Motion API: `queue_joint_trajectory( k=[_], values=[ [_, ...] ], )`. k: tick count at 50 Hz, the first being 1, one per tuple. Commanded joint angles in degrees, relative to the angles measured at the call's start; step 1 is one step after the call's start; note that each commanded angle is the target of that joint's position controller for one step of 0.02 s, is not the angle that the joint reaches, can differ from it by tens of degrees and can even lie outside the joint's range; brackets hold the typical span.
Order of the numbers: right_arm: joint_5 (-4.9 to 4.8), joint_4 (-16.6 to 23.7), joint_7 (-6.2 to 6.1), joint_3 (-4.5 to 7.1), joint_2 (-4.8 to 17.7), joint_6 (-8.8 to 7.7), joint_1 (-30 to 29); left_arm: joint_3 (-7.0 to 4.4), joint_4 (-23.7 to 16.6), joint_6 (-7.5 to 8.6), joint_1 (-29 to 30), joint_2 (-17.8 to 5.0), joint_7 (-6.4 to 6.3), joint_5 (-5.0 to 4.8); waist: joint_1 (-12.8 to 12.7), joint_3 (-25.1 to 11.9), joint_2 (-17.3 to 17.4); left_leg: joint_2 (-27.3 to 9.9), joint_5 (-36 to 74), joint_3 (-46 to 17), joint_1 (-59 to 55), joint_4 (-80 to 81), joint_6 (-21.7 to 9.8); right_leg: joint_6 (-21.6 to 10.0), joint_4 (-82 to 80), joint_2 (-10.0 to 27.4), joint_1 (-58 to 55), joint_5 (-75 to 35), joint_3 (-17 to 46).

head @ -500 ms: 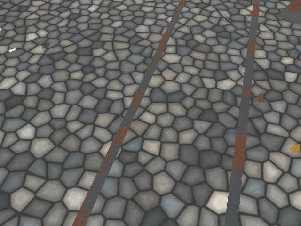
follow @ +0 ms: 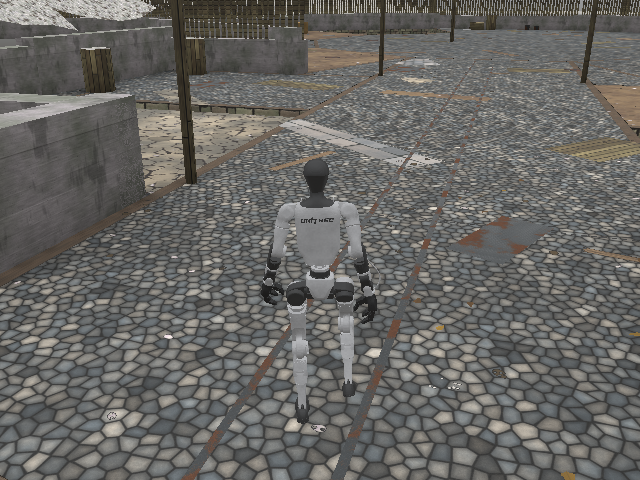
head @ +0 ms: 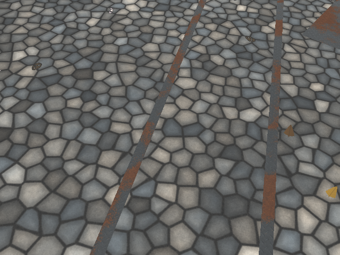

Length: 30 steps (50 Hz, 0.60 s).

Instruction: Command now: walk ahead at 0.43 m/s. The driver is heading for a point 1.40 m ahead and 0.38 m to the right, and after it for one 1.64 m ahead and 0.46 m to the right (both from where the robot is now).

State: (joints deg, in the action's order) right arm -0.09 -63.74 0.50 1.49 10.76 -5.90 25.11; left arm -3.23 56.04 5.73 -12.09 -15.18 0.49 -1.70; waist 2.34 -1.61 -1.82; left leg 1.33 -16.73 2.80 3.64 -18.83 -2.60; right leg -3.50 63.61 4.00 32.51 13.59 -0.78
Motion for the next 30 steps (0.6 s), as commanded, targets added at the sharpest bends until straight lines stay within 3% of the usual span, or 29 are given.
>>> queue_joint_trajectory(
  k=[1, 4, 6, 9, 11, 12, 13, 14, 15, 16, 17, 18, 19, 21, 23, 26, 30],
  values=[
    [0.34, 2.1, -0.88, 0.59, 7.0, 0.28, 2.6, -0.19, -4.5, 0.15, 5.7, -1.2, 0.70, 0.48, -0.2, 7.4, 6.2, -13.4, 20.4, -11.1, -4.5, 10.8, -7.6, 1.5, -7.1, 2.6, 14.1, -5.8, 0.1],
    [0.34, 3.2, -1.82, 0.89, 9.1, 0.58, 2.7, 0.90, -8.1, 0.04, 14.9, 0.5, 0.92, 0.35, 1.4, 9.4, 6.0, -11.8, 19.7, -7.3, 0.9, 13.3, -7.3, 2.6, -21.9, 0.3, 8.2, -12.7, -2.3],
    [-0.10, 2.8, -2.02, 1.27, 9.9, 0.52, 4.8, 1.07, -9.5, -0.01, 18.2, -0.1, 1.34, 0.06, 2.1, 10.1, 7.0, -12.7, 18.9, -6.5, 0.8, 14.5, -7.6, 2.3, -26.9, -1.0, 5.0, -15.0, -3.4],
    [-0.88, 2.4, -2.11, 1.80, 9.9, 0.69, 5.5, 0.87, -11.3, 0.21, 20.6, -1.6, 2.13, -0.20, 0.9, 10.7, 7.0, -15.2, 23.6, -5.6, -5.3, 12.6, -6.8, 0.0, -32.0, -1.3, 4.4, -14.9, -2.0],
    [-0.61, 2.9, -2.14, 2.42, 11.1, 1.16, 4.0, -0.16, -11.0, 0.51, 17.3, -3.8, 2.42, -0.07, -2.2, 6.9, 8.3, -16.1, 39.6, -4.5, -9.6, 6.6, -5.5, -1.9, -32.9, -3.3, -1.6, -12.3, -2.7],
    [-0.31, 3.2, -2.14, 2.76, 11.8, 1.64, 3.1, -1.13, -9.8, 0.48, 12.2, -5.6, 2.27, -0.08, -5.1, 2.8, 9.6, -15.9, 50.6, -3.7, -10.7, 0.2, -4.8, -3.1, -32.1, -5.2, -8.4, -10.5, -3.9],
    [-0.02, 3.7, -2.09, 2.65, 11.5, 2.20, 2.1, -2.53, -6.9, 0.25, 2.7, -7.8, 1.90, -0.26, -9.7, -2.8, 9.7, -13.8, 56.1, -1.9, -8.2, -10.9, -3.4, -4.6, -32.4, -6.9, -20.3, -10.3, -4.9],
    [0.49, 5.0, -1.88, 2.05, 10.4, 2.28, 1.4, -3.64, -4.4, -0.14, -7.5, -10.6, 1.34, 0.09, -13.8, -9.5, 7.4, -11.6, 44.3, -1.2, 4.2, -26.6, -1.8, -7.5, -30.6, 0.1, -38.1, -8.6, 3.1],
    [0.18, 5.8, -0.97, -0.17, 1.7, 1.16, 9.1, -4.65, -2.8, -0.39, -14.1, -15.4, 1.25, 1.49, -9.5, -20.2, -8.4, -0.3, 7.7, -1.9, 26.2, -51.2, 2.0, -17.5, -37.0, 16.1, -58.3, 7.5, 33.4],
    [-1.00, 5.1, -0.43, 0.18, 3.7, -0.84, 6.8, -3.16, -2.6, -0.45, -12.7, -11.1, 1.40, 1.43, -10.2, -21.5, -9.6, 1.5, -14.0, -11.2, 32.8, -60.3, 0.7, -17.4, -47.5, 18.0, -57.4, 11.6, 47.1],
    [-2.71, 7.6, -0.27, 1.50, 8.0, -1.87, 0.5, -2.27, -3.2, -0.09, -6.6, -8.3, 1.42, 0.92, -8.6, -10.6, -7.9, -1.9, -11.5, -10.3, 38.4, -63.3, -0.4, -13.9, -48.5, 16.1, -48.8, 10.2, 38.0],
    [-2.86, 8.8, -0.70, 1.68, 9.1, -2.31, -3.7, -1.54, -4.6, 0.29, -0.9, -6.1, 1.52, 0.88, -6.7, -4.8, -2.2, -5.3, -5.8, -8.7, 36.9, -60.9, -1.0, -12.0, -49.6, 14.2, -38.2, 3.5, 28.9],
    [-2.10, 9.1, -1.34, 2.24, 9.1, -2.10, -5.4, -1.09, -4.9, 0.73, 2.6, -4.5, 1.88, 1.50, -4.5, -1.7, 1.0, -7.6, -1.8, -7.7, 33.8, -57.3, -1.1, -10.7, -51.1, 12.1, -29.4, -2.6, 22.6],
    [-1.34, 8.7, -1.89, 2.60, 6.8, -0.27, -2.6, -0.46, -4.1, 1.19, 4.2, -2.3, 2.35, 2.21, -0.9, -0.2, -1.5, -10.2, 1.0, -8.0, 27.0, -52.4, -1.2, -9.8, -54.1, 8.7, -20.5, -5.8, 15.2],
    [-1.17, 9.3, -2.10, 2.66, 5.7, 0.91, -3.1, -0.59, -2.7, 1.37, 2.1, -3.3, 1.91, 1.90, -0.2, 1.9, -2.1, -11.0, 1.6, -7.0, 27.2, -48.4, -0.5, -10.7, -56.6, 7.8, -16.9, -7.1, 11.7],
    [-0.27, 12.5, -2.20, 3.10, 7.1, 1.16, -11.0, -1.11, -1.7, 1.26, -1.5, -6.0, 0.36, 1.94, -1.4, 4.5, -0.8, -11.9, 9.8, -6.5, 34.6, -39.0, 1.6, -11.2, -58.6, 8.1, -18.5, -8.8, 9.9],
    [-0.32, 15.0, -1.28, 2.60, 6.0, 0.45, -19.7, -1.24, -1.1, 0.58, -5.6, -7.0, -0.70, 1.34, -4.0, 5.1, -0.7, -9.7, 21.5, -4.3, 34.6, -23.0, 2.3, -8.8, -58.4, 6.2, -21.9, -11.8, 5.5]
  ],
)
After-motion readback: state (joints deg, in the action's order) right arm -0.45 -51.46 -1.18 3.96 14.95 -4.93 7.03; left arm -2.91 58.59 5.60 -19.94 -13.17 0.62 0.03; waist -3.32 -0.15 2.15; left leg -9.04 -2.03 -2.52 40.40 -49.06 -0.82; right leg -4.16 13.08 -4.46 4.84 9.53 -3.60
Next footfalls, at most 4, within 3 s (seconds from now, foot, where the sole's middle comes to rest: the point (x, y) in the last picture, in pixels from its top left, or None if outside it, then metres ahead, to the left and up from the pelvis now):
0.28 right None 0.35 -0.14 -0.78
0.82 left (137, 226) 0.66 0.11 -0.78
1.38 right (199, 173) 0.91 -0.18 -0.78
1.86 left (184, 120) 1.26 -0.13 -0.78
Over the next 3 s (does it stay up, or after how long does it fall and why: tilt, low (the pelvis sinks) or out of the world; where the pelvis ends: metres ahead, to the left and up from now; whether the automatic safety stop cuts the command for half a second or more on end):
stays up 1.27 -0.28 0.00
